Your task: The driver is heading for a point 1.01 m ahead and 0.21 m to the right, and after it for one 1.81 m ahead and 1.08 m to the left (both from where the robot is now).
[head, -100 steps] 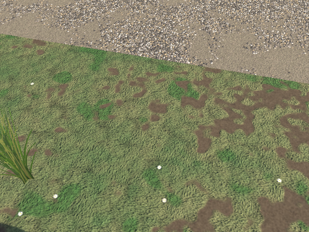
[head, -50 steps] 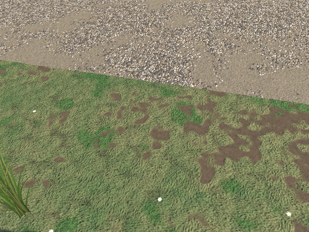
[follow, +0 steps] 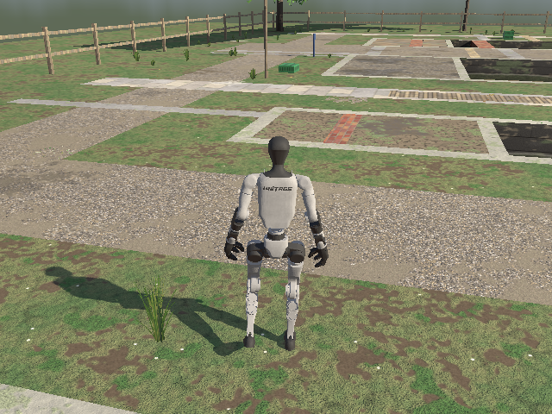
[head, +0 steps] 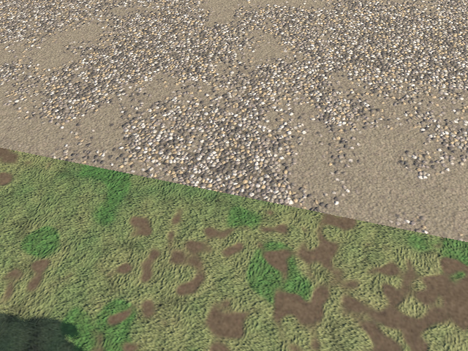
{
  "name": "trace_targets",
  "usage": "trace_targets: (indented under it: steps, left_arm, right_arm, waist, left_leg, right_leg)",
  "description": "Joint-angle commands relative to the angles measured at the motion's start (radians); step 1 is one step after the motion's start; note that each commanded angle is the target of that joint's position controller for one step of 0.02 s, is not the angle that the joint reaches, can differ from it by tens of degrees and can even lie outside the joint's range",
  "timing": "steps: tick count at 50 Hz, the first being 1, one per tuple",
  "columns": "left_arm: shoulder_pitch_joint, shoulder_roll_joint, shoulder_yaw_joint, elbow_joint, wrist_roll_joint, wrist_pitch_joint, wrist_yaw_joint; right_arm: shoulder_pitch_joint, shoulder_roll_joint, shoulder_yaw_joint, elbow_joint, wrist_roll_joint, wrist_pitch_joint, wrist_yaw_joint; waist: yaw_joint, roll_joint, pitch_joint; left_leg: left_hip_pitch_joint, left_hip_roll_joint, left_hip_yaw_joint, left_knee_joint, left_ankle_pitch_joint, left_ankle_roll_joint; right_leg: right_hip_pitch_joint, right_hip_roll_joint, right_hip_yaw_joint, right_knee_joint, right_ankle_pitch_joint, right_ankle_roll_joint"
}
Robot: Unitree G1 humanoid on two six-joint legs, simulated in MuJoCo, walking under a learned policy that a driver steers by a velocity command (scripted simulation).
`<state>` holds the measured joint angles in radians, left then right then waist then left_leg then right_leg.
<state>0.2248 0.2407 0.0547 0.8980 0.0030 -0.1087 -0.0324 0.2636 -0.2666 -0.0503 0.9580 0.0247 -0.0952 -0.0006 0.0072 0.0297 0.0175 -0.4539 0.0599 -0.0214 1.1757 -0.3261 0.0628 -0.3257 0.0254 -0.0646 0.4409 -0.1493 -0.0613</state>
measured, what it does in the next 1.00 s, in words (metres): walks ahead: left foot, then right foot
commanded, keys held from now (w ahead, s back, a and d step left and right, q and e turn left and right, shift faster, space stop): w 0.58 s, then w+e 0.12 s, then e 0.30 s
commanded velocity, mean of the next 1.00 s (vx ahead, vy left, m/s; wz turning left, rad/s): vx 0.43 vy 0.00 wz -0.13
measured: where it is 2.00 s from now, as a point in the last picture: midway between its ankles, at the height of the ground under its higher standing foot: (263, 265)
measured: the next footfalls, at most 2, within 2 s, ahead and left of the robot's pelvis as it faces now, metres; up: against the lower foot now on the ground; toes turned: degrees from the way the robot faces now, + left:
left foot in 0.40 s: +0.41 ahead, +0.15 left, +0.00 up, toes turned +3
right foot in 0.94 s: +0.68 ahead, -0.07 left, +0.00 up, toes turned -10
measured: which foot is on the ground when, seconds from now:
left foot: up 0.00-0.38, down 0.40-0.96, up 0.98-1.00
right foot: down 0.00-0.42, up 0.44-0.92, down 0.94-1.00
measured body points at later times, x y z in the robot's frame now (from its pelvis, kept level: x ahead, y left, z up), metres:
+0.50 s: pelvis +0.28 +0.06 -0.01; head +0.32 +0.07 +0.44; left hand +0.28 +0.33 -0.16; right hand +0.44 -0.19 -0.12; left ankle +0.37 +0.15 -0.74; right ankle +0.12 -0.08 -0.65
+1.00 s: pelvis +0.53 +0.03 -0.02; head +0.57 +0.02 +0.43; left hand +0.74 +0.26 -0.12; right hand +0.55 -0.25 -0.16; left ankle +0.39 +0.16 -0.68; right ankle +0.64 -0.06 -0.74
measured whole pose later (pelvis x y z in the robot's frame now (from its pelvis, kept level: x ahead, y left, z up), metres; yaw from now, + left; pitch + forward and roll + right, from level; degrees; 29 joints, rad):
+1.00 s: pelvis +0.53 +0.03 -0.02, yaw -10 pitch +3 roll +1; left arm 0.08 0.26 0.07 0.79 0.01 -0.06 -0.04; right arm 0.21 -0.26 -0.06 0.93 -0.01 -0.05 -0.03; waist -0.02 -0.01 0.05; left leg -0.23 0.00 0.08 0.98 -0.54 -0.02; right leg -0.53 0.04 -0.03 0.56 -0.09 -0.09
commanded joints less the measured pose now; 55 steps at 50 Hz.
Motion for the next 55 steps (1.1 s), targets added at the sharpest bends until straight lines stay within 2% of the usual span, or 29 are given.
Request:
trace_targets:
  steps: [1, 4, 6, 10, 15, 18, 19, 20, 21, 22, 23, 24, 25, 26, 28, 32, 36, 40, 43, 45, 46, 47, 48, 49, 50, 51, 52, 53, 55]
  left_arm:
    - [0.029, 0.095, 0.018, -0.028, 0.004, -0.016, 0.002]
    - [0.080, 0.133, 0.029, -0.003, 0.001, -0.014, 0.018]
    - [0.104, 0.135, 0.029, 0.008, -0.002, -0.006, 0.028]
    - [0.154, 0.144, 0.030, 0.032, -0.011, 0.001, 0.038]
    - [0.216, 0.152, 0.038, 0.077, -0.019, 0.020, 0.045]
    - [0.182, 0.172, 0.048, 0.079, -0.022, 0.033, 0.050]
    - [0.156, 0.177, 0.049, 0.074, -0.023, 0.038, 0.050]
    - [0.144, 0.154, 0.039, 0.068, -0.019, 0.043, 0.050]
    - [0.160, 0.120, 0.022, 0.045, 0.000, 0.043, 0.050]
    - [0.290, -0.024, -0.017, 0.048, -0.005, 0.019, 0.037]
    - [0.215, 0.084, 0.006, 0.052, -0.030, -0.005, 0.032]
    - [0.118, 0.134, 0.019, 0.018, -0.050, -0.019, 0.030]
    - [0.066, 0.136, 0.020, 0.006, -0.046, -0.022, 0.038]
    - [0.044, 0.130, 0.028, 0.004, -0.029, -0.016, 0.045]
    - [0.089, 0.091, 0.031, 0.014, -0.025, 0.011, 0.047]
    - [0.020, 0.074, 0.033, -0.006, -0.023, 0.040, 0.050]
    - [-0.073, 0.063, 0.032, -0.032, -0.022, 0.037, 0.037]
    - [-0.196, 0.029, 0.013, -0.086, -0.008, 0.033, 0.014]
    - [-0.211, 0.056, 0.018, -0.127, -0.009, 0.039, -0.009]
    - [-0.138, 0.099, 0.035, -0.134, -0.005, 0.039, -0.024]
    - [-0.038, 0.134, 0.053, -0.114, -0.007, 0.036, -0.028]
    - [0.060, 0.189, 0.077, -0.095, -0.004, 0.032, -0.019]
    - [0.111, 0.286, 0.096, -0.105, 0.008, 0.040, 0.006]
    - [0.077, 0.311, 0.090, -0.138, 0.016, 0.041, 0.009]
    - [0.069, 0.241, 0.075, -0.162, 0.010, 0.053, 0.008]
    - [-0.009, 0.195, 0.063, -0.186, 0.002, 0.058, 0.012]
    - [-0.062, 0.166, 0.054, -0.193, -0.012, 0.065, 0.016]
    - [-0.089, 0.151, 0.050, -0.201, -0.014, 0.072, 0.022]
    - [-0.104, 0.165, 0.054, -0.214, 0.009, 0.081, 0.026]
  right_arm:
    - [0.045, -0.049, -0.021, -0.041, -0.004, 0.009, -0.007]
    - [-0.043, -0.046, -0.024, -0.072, -0.016, 0.021, -0.009]
    - [-0.112, -0.038, -0.024, -0.094, -0.020, 0.019, -0.005]
    - [-0.244, -0.020, -0.015, -0.126, -0.013, 0.011, 0.008]
    - [-0.355, -0.028, -0.009, -0.172, -0.003, -0.001, 0.033]
    - [-0.297, -0.067, -0.023, -0.170, -0.002, -0.011, 0.043]
    - [-0.208, -0.094, -0.039, -0.146, -0.005, -0.012, 0.041]
    - [-0.033, -0.140, -0.065, -0.089, -0.007, -0.011, 0.035]
    - [0.153, -0.220, -0.087, -0.052, -0.019, -0.008, 0.024]
    - [0.198, -0.266, -0.092, -0.029, -0.019, -0.005, 0.032]
    - [0.175, -0.170, -0.065, -0.038, -0.012, -0.008, 0.034]
    - [0.086, -0.131, -0.053, -0.054, -0.010, -0.012, 0.031]
    - [-0.005, -0.109, -0.043, -0.075, -0.015, -0.013, 0.031]
    - [-0.055, -0.083, -0.036, -0.081, -0.026, -0.014, 0.033]
    - [-0.067, -0.052, -0.027, -0.069, -0.036, -0.019, 0.036]
    - [-0.010, -0.102, -0.040, -0.036, -0.035, -0.025, 0.012]
    - [0.013, -0.101, -0.035, -0.023, -0.039, -0.019, -0.007]
    - [0.034, -0.113, -0.029, -0.011, -0.037, -0.005, -0.024]
    - [0.034, -0.139, -0.037, -0.009, -0.022, 0.027, -0.038]
    - [-0.002, -0.164, -0.049, -0.027, -0.010, 0.047, -0.051]
    - [-0.025, -0.167, -0.051, -0.041, -0.007, 0.057, -0.057]
    - [-0.019, -0.163, -0.050, -0.053, -0.009, 0.060, -0.057]
    - [0.041, -0.100, -0.028, -0.085, -0.051, 0.050, -0.047]
    - [0.126, -0.022, 0.003, -0.107, -0.055, 0.030, -0.027]
    - [0.071, -0.114, -0.019, -0.101, -0.030, 0.018, -0.011]
    - [-0.015, -0.125, -0.024, -0.128, -0.004, 0.022, -0.012]
    - [-0.043, -0.117, -0.028, -0.122, -0.011, 0.035, -0.025]
    - [-0.058, -0.133, -0.037, -0.130, -0.025, 0.052, -0.039]
    - [-0.044, -0.114, -0.041, -0.142, -0.034, 0.079, -0.048]
  waist:
    - [-0.023, -0.104, -0.062]
    - [-0.015, -0.075, -0.012]
    - [0.000, -0.077, 0.004]
    - [0.042, -0.088, 0.039]
    - [0.067, -0.095, 0.082]
    - [0.013, -0.119, 0.039]
    - [-0.040, -0.129, -0.017]
    - [-0.117, -0.111, -0.119]
    - [-0.167, 0.021, -0.270]
    - [-0.087, 0.287, -0.389]
    - [-0.123, 0.179, -0.352]
    - [-0.108, 0.132, -0.218]
    - [-0.073, 0.037, -0.143]
    - [-0.044, 0.013, -0.090]
    - [0.005, 0.049, -0.073]
    - [0.003, 0.021, -0.005]
    - [-0.020, 0.019, 0.026]
    - [-0.057, 0.024, 0.036]
    - [-0.051, 0.045, 0.019]
    - [-0.005, 0.071, -0.029]
    - [0.044, 0.059, -0.076]
    - [0.090, 0.002, -0.132]
    - [0.057, -0.197, -0.256]
    - [-0.006, -0.315, -0.422]
    - [0.049, -0.151, -0.462]
    - [0.042, -0.100, -0.341]
    - [0.015, -0.005, -0.224]
    - [-0.004, -0.019, -0.171]
    - [-0.036, -0.090, -0.137]
  left_leg:
    - [-0.156, 0.091, -0.048, -0.046, 0.083, 0.000]
    - [-0.247, 0.097, -0.040, -0.180, 0.187, -0.031]
    - [-0.278, 0.093, -0.033, -0.297, 0.285, -0.044]
    - [-0.232, 0.053, 0.011, -0.512, 0.433, -0.047]
    - [-0.250, 0.031, 0.014, -0.631, 0.378, -0.018]
    - [-0.125, -0.007, 0.042, -0.664, 0.272, 0.022]
    - [0.012, -0.044, 0.075, -0.674, 0.259, 0.041]
    - [0.252, -0.062, 0.086, -0.671, 0.275, 0.070]
    - [0.571, 0.134, -0.147, -0.655, 0.267, 0.137]
    - [0.867, 0.335, -0.636, -0.797, 0.049, 0.291]
    - [0.831, 0.308, -0.685, -0.871, -0.053, 0.247]
    - [0.705, 0.283, -0.537, -0.885, -0.008, 0.202]
    - [0.549, 0.252, -0.421, -0.909, 0.102, 0.180]
    - [0.420, 0.220, -0.339, -0.938, 0.187, 0.173]
    - [0.310, 0.175, -0.243, -0.995, 0.235, 0.166]
    - [0.287, 0.176, -0.126, -1.065, 0.305, 0.173]
    - [0.318, 0.142, 0.016, -1.066, 0.428, 0.123]
    - [0.329, 0.125, 0.147, -1.002, 0.662, 0.083]
    - [0.457, 0.171, 0.155, -0.890, 0.777, 0.074]
    - [0.502, 0.186, 0.155, -0.750, 0.946, 0.053]
    - [0.497, 0.167, 0.166, -0.613, 0.965, 0.030]
    - [0.431, 0.104, 0.190, -0.404, 0.844, -0.018]
    - [0.154, 0.016, 0.196, -0.068, 0.287, -0.081]
    - [-0.153, -0.171, 0.046, 0.249, -0.401, -0.123]
    - [-0.180, -0.099, -0.101, 0.299, -0.338, -0.099]
    - [-0.226, -0.065, -0.081, 0.258, -0.247, -0.085]
    - [-0.223, -0.025, -0.063, 0.169, -0.182, -0.091]
    - [-0.180, -0.001, -0.065, 0.085, -0.141, -0.094]
    - [-0.083, -0.015, -0.051, -0.016, -0.094, -0.098]
  right_leg:
    - [0.187, -0.255, 0.289, -0.276, 0.130, -0.161]
    - [0.198, -0.260, 0.234, -0.312, 0.214, -0.174]
    - [0.217, -0.247, 0.195, -0.324, 0.216, -0.162]
    - [0.228, -0.217, 0.125, -0.338, 0.177, -0.134]
    - [0.366, -0.275, 0.123, -0.281, 0.193, -0.126]
    - [0.417, -0.296, 0.118, -0.184, 0.401, -0.100]
    - [0.406, -0.274, 0.094, -0.082, 0.571, -0.083]
    - [0.333, -0.217, 0.054, 0.118, 0.631, -0.054]
    - [0.105, -0.148, 0.008, 0.454, 0.327, -0.015]
    - [-0.282, 0.043, 0.068, 0.780, -0.384, 0.039]
    - [-0.390, -0.004, 0.200, 0.896, -0.428, 0.016]
    - [-0.451, -0.056, 0.176, 0.904, -0.340, -0.003]
    - [-0.410, -0.113, 0.146, 0.859, -0.238, -0.004]
    - [-0.363, -0.145, 0.140, 0.802, -0.178, 0.000]
    - [-0.264, -0.179, 0.145, 0.734, -0.125, 0.002]
    - [-0.359, -0.196, 0.141, 0.592, 0.005, 0.034]
    - [-0.386, -0.155, 0.146, 0.390, 0.212, 0.036]
    - [-0.267, -0.099, 0.048, 0.202, 0.321, 0.032]
    - [-0.285, -0.075, 0.026, 0.150, 0.201, 0.013]
    - [-0.207, -0.033, -0.005, 0.135, 0.082, -0.017]
    - [-0.101, 0.001, -0.019, 0.081, 0.093, -0.037]
    - [0.065, 0.008, 0.017, -0.014, 0.273, -0.070]
    - [0.371, -0.214, 0.297, 0.079, 0.733, -0.168]
    - [0.633, -0.442, 0.732, 0.025, 0.867, -0.402]
    - [0.573, -0.385, 0.654, -0.013, 0.683, -0.359]
    - [0.453, -0.332, 0.531, -0.040, 0.526, -0.304]
    - [0.295, -0.280, 0.444, -0.079, 0.404, -0.250]
    - [0.167, -0.253, 0.418, -0.108, 0.299, -0.228]
    - [0.022, -0.197, 0.390, -0.148, 0.215, -0.214]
